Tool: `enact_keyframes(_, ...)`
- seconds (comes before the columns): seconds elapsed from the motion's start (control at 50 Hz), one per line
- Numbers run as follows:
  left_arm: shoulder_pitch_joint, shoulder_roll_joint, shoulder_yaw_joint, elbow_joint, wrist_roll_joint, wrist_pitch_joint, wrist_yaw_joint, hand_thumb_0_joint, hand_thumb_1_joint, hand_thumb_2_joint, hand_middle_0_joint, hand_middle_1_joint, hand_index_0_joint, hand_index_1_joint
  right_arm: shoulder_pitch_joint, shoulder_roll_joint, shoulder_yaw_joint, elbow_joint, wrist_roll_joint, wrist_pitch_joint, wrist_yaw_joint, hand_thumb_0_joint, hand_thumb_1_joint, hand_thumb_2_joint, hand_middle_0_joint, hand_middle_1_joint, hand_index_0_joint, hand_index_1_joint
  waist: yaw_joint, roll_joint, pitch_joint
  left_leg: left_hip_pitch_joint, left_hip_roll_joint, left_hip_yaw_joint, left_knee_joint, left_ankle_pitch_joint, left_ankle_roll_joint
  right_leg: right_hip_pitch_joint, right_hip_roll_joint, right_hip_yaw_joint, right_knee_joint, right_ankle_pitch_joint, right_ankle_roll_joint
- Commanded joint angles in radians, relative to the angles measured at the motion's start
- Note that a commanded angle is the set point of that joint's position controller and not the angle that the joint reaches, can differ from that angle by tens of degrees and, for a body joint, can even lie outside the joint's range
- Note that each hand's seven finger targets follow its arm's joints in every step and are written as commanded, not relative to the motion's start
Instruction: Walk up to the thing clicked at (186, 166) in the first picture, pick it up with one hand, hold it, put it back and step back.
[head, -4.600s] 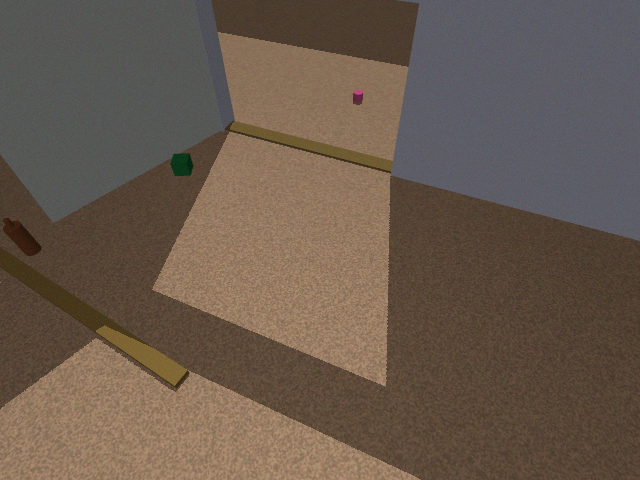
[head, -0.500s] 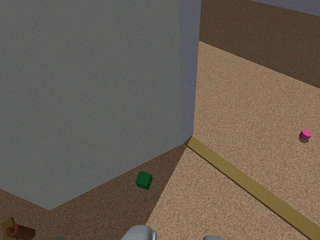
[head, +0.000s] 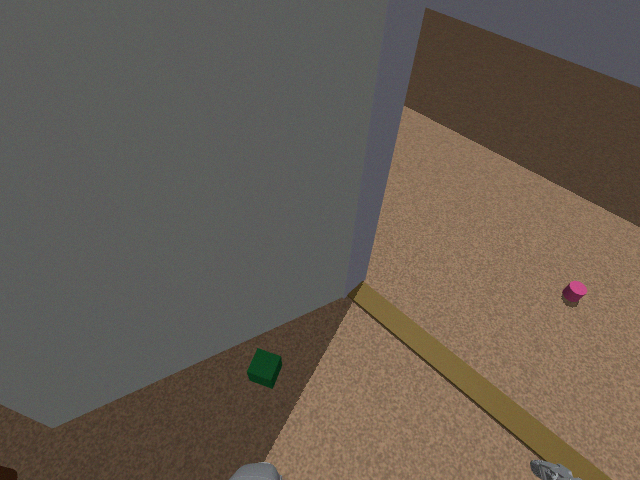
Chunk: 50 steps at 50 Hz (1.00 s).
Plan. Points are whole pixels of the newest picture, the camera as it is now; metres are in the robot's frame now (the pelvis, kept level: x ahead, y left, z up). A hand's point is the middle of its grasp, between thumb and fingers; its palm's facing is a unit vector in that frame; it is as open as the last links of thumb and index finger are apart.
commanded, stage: walk up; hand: left
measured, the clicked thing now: (265, 368) +0.50 +0.18 -0.72
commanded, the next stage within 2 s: none
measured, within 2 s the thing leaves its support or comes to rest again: neither
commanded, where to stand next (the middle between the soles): +0.10 -0.02 m, yaw -2 degrees
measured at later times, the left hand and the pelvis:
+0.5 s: hand out of the picture +0.08 +0.25 -0.14, palm faces -0.02 -0.94 -0.34, open 7.3 cm; pelvis +0.01 -0.01 +0.02, yaw +0 degrees
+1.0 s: hand out of the picture +0.11 +0.25 -0.14, palm faces -0.03 -0.94 -0.34, open 7.3 cm; pelvis +0.02 +0.00 +0.02, yaw -1 degrees
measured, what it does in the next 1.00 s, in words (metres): stands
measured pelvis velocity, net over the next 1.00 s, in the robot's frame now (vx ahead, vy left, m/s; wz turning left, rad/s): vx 0.02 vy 0.00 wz -0.01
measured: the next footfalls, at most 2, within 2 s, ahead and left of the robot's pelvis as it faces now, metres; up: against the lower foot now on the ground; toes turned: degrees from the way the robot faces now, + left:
left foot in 2.00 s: +0.12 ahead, +0.12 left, +0.00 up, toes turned +1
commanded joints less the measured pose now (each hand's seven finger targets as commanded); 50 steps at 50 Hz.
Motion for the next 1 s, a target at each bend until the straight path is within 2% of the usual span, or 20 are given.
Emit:
enact_keyframes(0.0, -0.025, 0.213, 0.041, -0.024, -0.003, -0.016, 0.002, 0.0, 0.9, 0.9, -0.2, -0.3, -0.2, -0.3, -0.085, -0.253, -0.049, -0.032, -0.004, -0.027, -0.007, 0.0, -0.9, -0.9, 0.2, 0.3, 0.2, 0.3, 0.005, 0.085, -0.109, 0.076, 0.123, -0.194, -0.255, -0.093, 0.075, 0.008, -0.059, 0.06, -0.128, 0.024, -0.061)
enact_keyframes(0.04, -0.013, 0.21, 0.04, 0.006, 0.002, -0.025, 0.0, 0.0, 0.9, 0.9, -0.2, -0.3, -0.2, -0.3, -0.109, -0.228, -0.039, -0.021, -0.004, -0.025, -0.002, 0.0, -0.9, -0.9, 0.2, 0.3, 0.2, 0.3, 0.008, 0.039, -0.097, 0.077, 0.102, -0.16, -0.245, -0.108, 0.07, 0.008, -0.084, 0.099, -0.194, 0.012, -0.078)
enact_keyframes(0.08, -0.058, 0.224, 0.044, 0.014, 0.003, -0.031, -0.003, 0.0, 0.9, 0.9, -0.2, -0.3, -0.2, -0.3, -0.091, -0.221, -0.036, 0.0, -0.004, -0.024, 0.001, 0.0, -0.9, -0.9, 0.2, 0.3, 0.2, 0.3, -0.013, 0.003, -0.063, 0.099, 0.07, -0.129, -0.241, -0.098, 0.051, -0.031, -0.103, 0.131, -0.239, 0.008, -0.08)
enact_keyframes(0.1, -0.063, 0.223, 0.042, 0.018, 0.003, -0.032, -0.004, 0.0, 0.9, 0.9, -0.2, -0.3, -0.2, -0.3, -0.098, -0.222, -0.036, 0.01, -0.003, -0.024, 0.003, 0.0, -0.9, -0.9, 0.2, 0.3, 0.2, 0.3, -0.014, -0.001, -0.058, 0.128, 0.067, -0.122, -0.237, -0.088, 0.048, -0.054, -0.11, 0.136, -0.259, 0.004, -0.078)
enact_keyframes(0.12, -0.087, 0.225, 0.043, 0.02, 0.004, -0.033, -0.004, 0.0, 0.9, 0.9, -0.2, -0.3, -0.2, -0.3, -0.089, -0.221, -0.037, 0.024, -0.004, -0.023, 0.004, 0.0, -0.9, -0.9, 0.2, 0.3, 0.2, 0.3, -0.024, -0.014, -0.055, 0.135, 0.064, -0.119, -0.247, -0.075, 0.043, -0.054, -0.11, 0.132, -0.272, -0.001, -0.075)
enact_keyframes(0.18, -0.084, 0.215, 0.04, 0.037, 0.003, -0.033, -0.006, 0.0, 0.9, 0.9, -0.2, -0.3, -0.2, -0.3, -0.105, -0.219, -0.037, 0.044, -0.005, -0.024, 0.008, 0.0, -0.9, -0.9, 0.2, 0.3, 0.2, 0.3, -0.015, -0.015, -0.066, 0.17, 0.066, -0.116, -0.268, -0.059, 0.041, -0.046, -0.107, 0.125, -0.305, 0.007, -0.067)
enact_keyframes(0.24, -0.103, 0.213, 0.042, 0.044, 0.006, -0.031, -0.008, 0.0, 0.9, 0.9, -0.2, -0.3, -0.2, -0.3, -0.091, -0.214, -0.037, 0.067, -0.007, -0.024, 0.007, 0.0, -0.9, -0.9, 0.2, 0.3, 0.2, 0.3, -0.02, -0.035, -0.076, 0.175, 0.066, -0.109, -0.29, -0.049, 0.033, -0.019, -0.113, 0.125, -0.325, 0.004, -0.064)
enact_keyframes(0.34, -0.104, 0.21, 0.045, 0.063, 0.005, -0.029, -0.006, 0.0, 0.9, 0.9, -0.2, -0.3, -0.2, -0.3, -0.099, -0.205, -0.034, 0.087, -0.008, -0.024, 0.007, 0.0, -0.9, -0.9, 0.2, 0.3, 0.2, 0.3, -0.012, -0.036, -0.079, 0.193, 0.063, -0.098, -0.304, 0.013, 0.024, 0.009, -0.114, 0.117, -0.35, 0.025, -0.057)
enact_keyframes(0.38, -0.107, 0.207, 0.045, 0.062, 0.005, -0.028, -0.006, 0.0, 0.9, 0.9, -0.2, -0.3, -0.2, -0.3, -0.091, -0.21, -0.033, 0.097, -0.01, -0.028, 0.005, 0.0, -0.9, -0.9, 0.2, 0.3, 0.2, 0.3, -0.012, -0.019, -0.112, 0.199, 0.069, -0.096, -0.315, 0.039, 0.024, 0.055, -0.116, 0.105, -0.329, 0.108, -0.057)
enact_keyframes(0.44, -0.1, 0.201, 0.047, 0.069, 0.001, -0.024, -0.005, 0.0, 0.9, 0.9, -0.2, -0.3, -0.2, -0.3, -0.09, -0.209, -0.033, 0.106, -0.011, -0.032, 0.001, 0.0, -0.9, -0.9, 0.2, 0.3, 0.2, 0.3, -0.004, 0.007, -0.137, 0.203, 0.081, -0.093, -0.32, 0.144, 0.024, 0.105, -0.11, 0.086, -0.307, 0.198, -0.051)
enact_keyframes(0.52, -0.106, 0.2, 0.048, 0.077, 0.0, -0.016, -0.002, 0.0, 0.9, 0.9, -0.2, -0.3, -0.2, -0.3, -0.094, -0.209, -0.034, 0.112, -0.01, -0.032, -0.004, 0.0, -0.9, -0.9, 0.2, 0.3, 0.2, 0.3, -0.003, 0.019, -0.138, 0.205, 0.087, -0.089, -0.328, 0.182, 0.028, 0.122, -0.11, 0.078, -0.302, 0.222, -0.049)
enact_keyframes(0.6, -0.111, 0.193, 0.048, 0.082, 0.001, -0.013, -0.001, 0.0, 0.9, 0.9, -0.2, -0.3, -0.2, -0.3, -0.089, -0.207, -0.035, 0.114, -0.01, -0.031, -0.005, 0.0, -0.9, -0.9, 0.2, 0.3, 0.2, 0.3, -0.005, 0.023, -0.124, 0.195, 0.09, -0.092, -0.339, 0.185, 0.028, 0.129, -0.104, 0.072, -0.314, 0.211, -0.045)
enact_keyframes(0.68, -0.122, 0.192, 0.047, 0.086, 0.003, -0.01, -0.003, 0.0, 0.9, 0.9, -0.2, -0.3, -0.2, -0.3, -0.089, -0.211, -0.037, 0.114, -0.01, -0.03, -0.005, 0.0, -0.9, -0.9, 0.2, 0.3, 0.2, 0.3, -0.01, 0.033, -0.116, 0.19, 0.087, -0.096, -0.356, 0.121, 0.027, 0.125, -0.105, 0.075, -0.313, 0.207, -0.043)
enact_keyframes(0.86, -0.14, 0.188, 0.047, 0.088, 0.005, -0.012, -0.001, 0.0, 0.9, 0.9, -0.2, -0.3, -0.2, -0.3, -0.092, -0.201, -0.04, 0.112, -0.01, -0.029, -0.006, 0.0, -0.9, -0.9, 0.2, 0.3, 0.2, 0.3, -0.018, 0.005, -0.136, 0.234, 0.085, -0.074, -0.332, 0.221, 0.025, 0.119, -0.105, 0.072, -0.323, 0.24, -0.038)
enact_keyframes(0.98, -0.137, 0.185, 0.044, 0.085, 0.007, -0.012, -0.001, 0.0, 0.9, 0.9, -0.2, -0.3, -0.2, -0.3, -0.097, -0.202, -0.041, 0.112, -0.01, -0.024, -0.006, 0.0, -0.9, -0.9, 0.2, 0.3, 0.2, 0.3, -0.019, -0.001, -0.136, 0.252, 0.083, -0.067, -0.335, 0.201, 0.026, 0.11, -0.108, 0.075, -0.338, 0.23, -0.038)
